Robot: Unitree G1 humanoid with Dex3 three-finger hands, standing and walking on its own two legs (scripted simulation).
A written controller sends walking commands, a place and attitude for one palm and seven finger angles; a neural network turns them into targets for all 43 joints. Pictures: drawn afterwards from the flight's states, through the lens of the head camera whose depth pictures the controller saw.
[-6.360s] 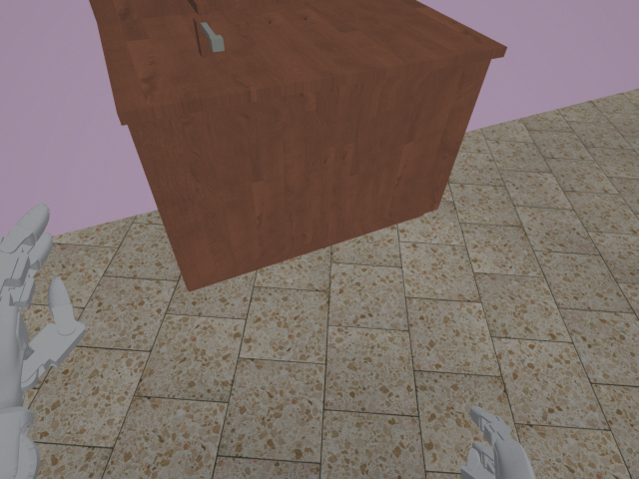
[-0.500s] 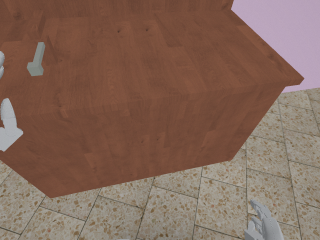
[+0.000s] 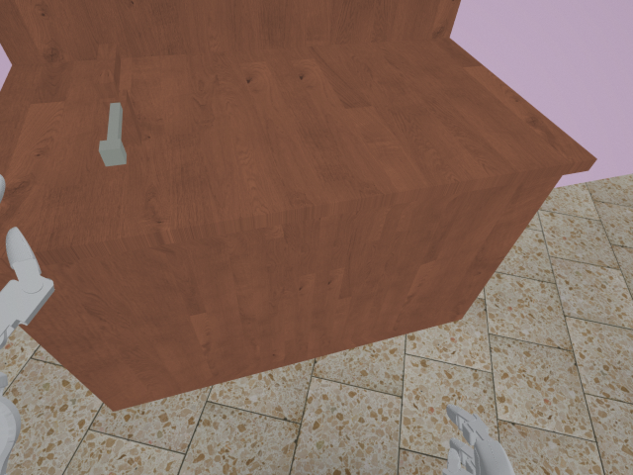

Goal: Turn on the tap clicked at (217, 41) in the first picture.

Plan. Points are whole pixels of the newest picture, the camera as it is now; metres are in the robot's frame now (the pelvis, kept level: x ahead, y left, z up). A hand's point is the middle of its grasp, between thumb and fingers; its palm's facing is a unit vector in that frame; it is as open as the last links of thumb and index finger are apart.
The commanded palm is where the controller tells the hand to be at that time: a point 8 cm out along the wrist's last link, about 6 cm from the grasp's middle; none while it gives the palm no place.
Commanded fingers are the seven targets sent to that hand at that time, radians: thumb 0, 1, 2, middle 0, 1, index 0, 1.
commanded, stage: come to a stop and stand still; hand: left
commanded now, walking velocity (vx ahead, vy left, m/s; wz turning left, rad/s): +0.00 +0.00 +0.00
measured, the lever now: (113, 152) +0.49 +0.35 +0.12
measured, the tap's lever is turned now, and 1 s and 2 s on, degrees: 0 0 0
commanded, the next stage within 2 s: look again from close up in 0.82 s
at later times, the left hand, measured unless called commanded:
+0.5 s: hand (134, 277) +0.25 +0.21 +0.17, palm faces +0.47 -0.81 -0.36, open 7.4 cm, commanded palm +0.19 +0.24 +0.18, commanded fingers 0.00 0.90 0.90 -0.20 -0.30 -0.20 -0.30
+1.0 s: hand (128, 282) +0.25 +0.22 +0.16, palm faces +0.48 -0.81 -0.35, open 7.4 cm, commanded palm +0.19 +0.24 +0.18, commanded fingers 0.00 0.90 0.90 -0.20 -0.30 -0.20 -0.30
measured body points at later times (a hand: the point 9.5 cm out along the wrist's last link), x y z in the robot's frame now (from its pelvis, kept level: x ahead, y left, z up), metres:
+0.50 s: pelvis +0.04 -0.05 +0.00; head +0.06 -0.05 +0.45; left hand +0.21 +0.25 +0.19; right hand +0.23 -0.26 -0.08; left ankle +0.04 +0.05 -0.74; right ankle +0.08 -0.17 -0.74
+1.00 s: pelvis +0.05 -0.05 +0.01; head +0.06 -0.04 +0.46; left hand +0.21 +0.26 +0.18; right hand +0.25 -0.26 -0.07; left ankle +0.04 +0.05 -0.74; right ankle +0.08 -0.17 -0.74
